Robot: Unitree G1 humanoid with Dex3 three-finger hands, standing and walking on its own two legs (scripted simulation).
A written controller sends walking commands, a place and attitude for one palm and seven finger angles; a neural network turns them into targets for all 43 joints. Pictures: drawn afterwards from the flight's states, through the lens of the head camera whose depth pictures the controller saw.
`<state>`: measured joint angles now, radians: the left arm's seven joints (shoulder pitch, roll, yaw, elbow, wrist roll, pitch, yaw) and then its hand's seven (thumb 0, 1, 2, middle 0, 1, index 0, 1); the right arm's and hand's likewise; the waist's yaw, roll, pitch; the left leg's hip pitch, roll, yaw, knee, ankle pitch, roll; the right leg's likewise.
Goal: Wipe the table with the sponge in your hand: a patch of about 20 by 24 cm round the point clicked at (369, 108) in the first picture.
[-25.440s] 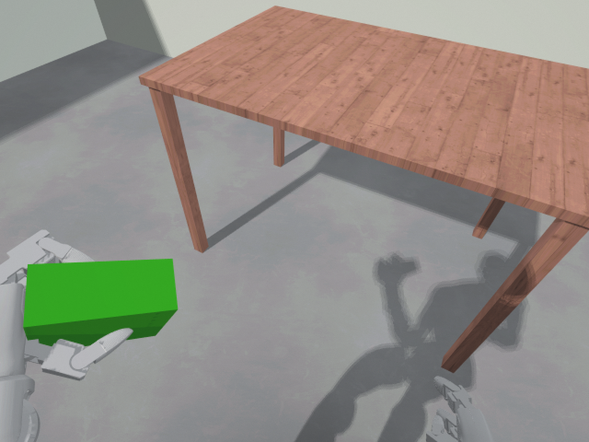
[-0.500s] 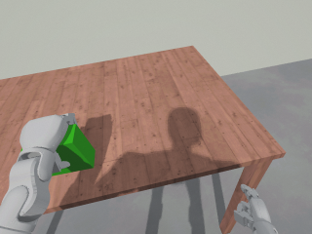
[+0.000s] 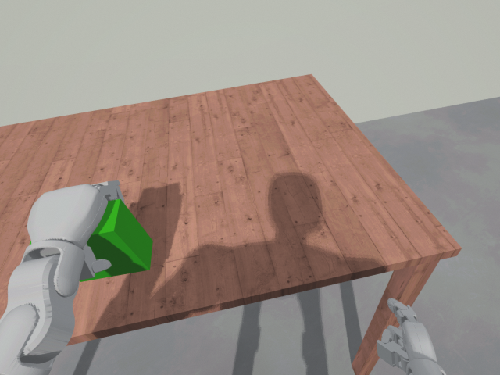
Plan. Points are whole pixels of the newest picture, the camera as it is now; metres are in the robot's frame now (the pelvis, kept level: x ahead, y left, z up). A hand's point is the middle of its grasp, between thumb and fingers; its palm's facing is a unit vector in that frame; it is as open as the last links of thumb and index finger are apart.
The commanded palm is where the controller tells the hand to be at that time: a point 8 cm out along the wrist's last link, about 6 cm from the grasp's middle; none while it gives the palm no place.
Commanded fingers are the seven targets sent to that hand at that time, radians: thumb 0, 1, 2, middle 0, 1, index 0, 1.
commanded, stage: lower the sponge onto the table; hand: left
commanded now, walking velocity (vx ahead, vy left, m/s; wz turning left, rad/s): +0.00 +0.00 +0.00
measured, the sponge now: (105, 249) +0.24 +0.28 +0.10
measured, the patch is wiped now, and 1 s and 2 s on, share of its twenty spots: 0.00 0.00 0.25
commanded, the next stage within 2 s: wipe forward along the first lane in 1.54 s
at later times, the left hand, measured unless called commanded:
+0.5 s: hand (93, 242) +0.23 +0.27 +0.15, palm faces +0.11 -0.05 -0.99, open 9.5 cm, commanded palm +0.19 +0.26 +0.21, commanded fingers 0.00 0.10 1.30 -1.20 -1.60 -1.20 -1.60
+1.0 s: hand (96, 252) +0.23 +0.28 +0.12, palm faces +0.06 -0.06 -1.00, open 9.5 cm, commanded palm +0.20 +0.26 +0.19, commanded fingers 0.00 0.10 1.30 -1.20 -1.60 -1.20 -1.60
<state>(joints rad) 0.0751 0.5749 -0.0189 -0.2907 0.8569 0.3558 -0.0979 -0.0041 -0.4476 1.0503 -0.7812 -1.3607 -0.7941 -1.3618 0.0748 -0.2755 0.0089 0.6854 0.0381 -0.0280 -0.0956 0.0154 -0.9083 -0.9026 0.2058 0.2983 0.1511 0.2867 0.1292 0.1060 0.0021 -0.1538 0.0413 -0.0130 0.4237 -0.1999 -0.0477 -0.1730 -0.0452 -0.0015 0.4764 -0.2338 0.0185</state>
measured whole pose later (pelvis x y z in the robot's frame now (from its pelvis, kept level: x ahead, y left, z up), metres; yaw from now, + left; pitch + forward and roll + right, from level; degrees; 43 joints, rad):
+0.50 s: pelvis +0.00 +0.00 +0.00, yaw +0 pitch -4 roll +1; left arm 0.13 0.56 -0.03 -0.33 0.86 0.38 -0.10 0.00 -0.45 1.05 -0.78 -1.36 -0.79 -1.36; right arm 0.07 -0.28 0.01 0.68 0.04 -0.02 -0.08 0.02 -0.91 -0.90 0.21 0.30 0.14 0.28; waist 0.13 0.12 -0.01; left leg -0.16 0.04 -0.01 0.43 -0.20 -0.05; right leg -0.18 -0.04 0.00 0.49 -0.24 0.02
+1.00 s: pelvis +0.00 +0.00 +0.00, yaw +0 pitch -4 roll +1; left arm 0.13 0.54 -0.03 -0.25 0.88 0.33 -0.07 0.00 -0.45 1.05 -0.78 -1.36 -0.79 -1.36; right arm 0.08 -0.27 0.01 0.68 0.03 -0.03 -0.09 0.02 -0.91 -0.90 0.21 0.30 0.15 0.28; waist 0.13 0.11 0.00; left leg -0.16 0.05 -0.02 0.43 -0.20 -0.05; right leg -0.17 -0.04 -0.01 0.48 -0.24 0.01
